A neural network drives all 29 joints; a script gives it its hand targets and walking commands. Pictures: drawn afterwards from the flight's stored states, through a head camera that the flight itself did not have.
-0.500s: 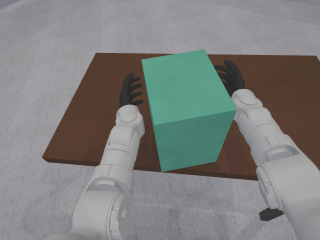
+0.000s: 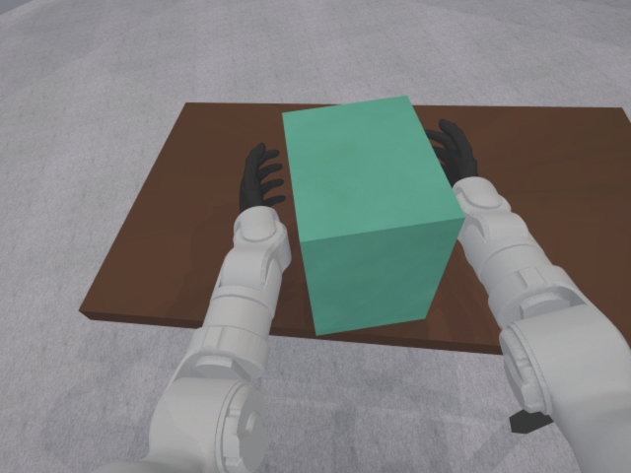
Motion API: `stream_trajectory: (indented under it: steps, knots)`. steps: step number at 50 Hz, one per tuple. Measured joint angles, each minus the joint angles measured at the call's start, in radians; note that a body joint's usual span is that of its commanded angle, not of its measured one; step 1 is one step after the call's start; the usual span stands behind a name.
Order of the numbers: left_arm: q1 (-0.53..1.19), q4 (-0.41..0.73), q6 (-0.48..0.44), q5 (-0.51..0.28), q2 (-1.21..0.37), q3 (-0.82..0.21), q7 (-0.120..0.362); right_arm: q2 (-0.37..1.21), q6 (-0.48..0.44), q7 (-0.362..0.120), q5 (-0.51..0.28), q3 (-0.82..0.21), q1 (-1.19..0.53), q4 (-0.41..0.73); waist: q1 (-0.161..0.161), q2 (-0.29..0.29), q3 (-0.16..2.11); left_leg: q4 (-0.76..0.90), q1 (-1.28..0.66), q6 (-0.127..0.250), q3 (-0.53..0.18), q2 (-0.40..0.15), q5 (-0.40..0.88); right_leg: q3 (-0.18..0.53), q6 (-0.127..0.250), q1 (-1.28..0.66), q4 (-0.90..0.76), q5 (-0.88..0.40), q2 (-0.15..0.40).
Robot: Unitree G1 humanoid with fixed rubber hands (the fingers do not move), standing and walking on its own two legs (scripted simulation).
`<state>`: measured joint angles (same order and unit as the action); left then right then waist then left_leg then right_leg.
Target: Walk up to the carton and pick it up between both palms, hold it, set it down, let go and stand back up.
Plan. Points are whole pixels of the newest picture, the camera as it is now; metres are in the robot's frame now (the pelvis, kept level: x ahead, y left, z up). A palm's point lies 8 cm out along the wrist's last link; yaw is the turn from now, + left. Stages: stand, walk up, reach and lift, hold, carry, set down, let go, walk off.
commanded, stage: reach and lift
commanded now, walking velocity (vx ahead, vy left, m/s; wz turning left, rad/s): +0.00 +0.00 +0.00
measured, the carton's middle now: (358, 223) +0.43 +0.00 +0.05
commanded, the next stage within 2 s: none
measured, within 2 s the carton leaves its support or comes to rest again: leaves its support in 0.88 s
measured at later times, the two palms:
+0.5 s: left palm (256, 212) +0.41 +0.13 +0.10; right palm (454, 179) +0.47 -0.11 +0.11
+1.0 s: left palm (228, 230) +0.36 +0.15 +0.12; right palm (441, 199) +0.43 -0.09 +0.12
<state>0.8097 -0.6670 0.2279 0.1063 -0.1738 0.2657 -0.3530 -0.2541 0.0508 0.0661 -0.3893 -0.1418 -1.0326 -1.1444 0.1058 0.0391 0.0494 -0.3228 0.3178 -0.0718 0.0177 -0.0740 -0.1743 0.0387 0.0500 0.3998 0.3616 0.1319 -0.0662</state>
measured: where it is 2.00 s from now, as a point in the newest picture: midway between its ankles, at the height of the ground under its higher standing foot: outside the picture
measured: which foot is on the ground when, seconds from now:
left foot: down 0.00-1.00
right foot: down 0.00-1.00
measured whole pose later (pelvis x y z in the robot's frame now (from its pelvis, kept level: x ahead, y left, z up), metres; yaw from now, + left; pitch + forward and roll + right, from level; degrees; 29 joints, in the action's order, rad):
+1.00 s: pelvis -0.02 +0.00 +0.00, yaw +0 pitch +6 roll +1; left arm 0.75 -0.56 0.23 0.38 -0.27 0.52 -0.18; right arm -0.05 -0.02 0.02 0.14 0.31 -0.96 -1.09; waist 0.11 0.01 0.05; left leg -0.32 0.28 -0.07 0.02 -0.07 -0.15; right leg 0.04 0.05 0.36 0.36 0.11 -0.07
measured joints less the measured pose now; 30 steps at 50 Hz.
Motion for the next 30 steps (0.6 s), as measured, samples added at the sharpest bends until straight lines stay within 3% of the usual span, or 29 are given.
stream_trajectory:
  steps: [13,20,25,30]
  knots:
    - [0.000,-0.007,-0.027,0.015,-0.012,0.016,0.000,0.006,0.000,0.007,0.019,0.018,0.000,0.000,0.000,0.000,0.002,-0.002,0.006,0.001,0.000,0.000,-0.001,0.000,0.000,0.005,0.000,0.000,0.000]
    - [0.000,-0.012,-0.056,0.080,-0.040,0.066,0.013,0.023,-0.008,0.005,0.097,0.089,0.000,-0.001,0.000,0.000,0.002,-0.002,0.006,0.001,0.000,0.000,-0.001,0.000,0.000,0.005,0.000,0.000,0.000]
    - [0.002,-0.011,-0.076,0.184,-0.082,0.176,0.065,0.064,-0.012,-0.051,0.230,0.210,0.000,-0.004,0.000,0.000,0.014,-0.002,0.006,0.005,0.000,0.000,-0.001,0.000,0.000,0.005,0.000,0.000,0.000]
    - [-0.012,0.009,-0.077,0.255,-0.098,0.240,0.115,0.111,-0.038,-0.063,0.402,0.319,0.001,-0.004,0.000,-0.001,0.035,-0.002,0.006,0.006,0.000,0.000,0.003,0.000,0.000,0.005,0.000,-0.002,0.000]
